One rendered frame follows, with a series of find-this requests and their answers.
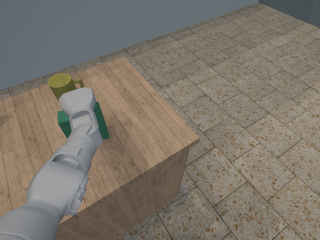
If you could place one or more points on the robot left forearm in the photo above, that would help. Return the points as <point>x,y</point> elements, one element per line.
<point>79,148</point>

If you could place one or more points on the table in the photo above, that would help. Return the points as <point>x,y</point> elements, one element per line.
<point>134,172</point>

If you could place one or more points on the sponge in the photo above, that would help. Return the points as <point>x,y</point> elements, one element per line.
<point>64,123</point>

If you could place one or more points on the robot left upper arm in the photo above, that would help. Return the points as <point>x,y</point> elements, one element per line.
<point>58,192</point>

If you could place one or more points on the left robot hand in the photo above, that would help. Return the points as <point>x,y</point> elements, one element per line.
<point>76,99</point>

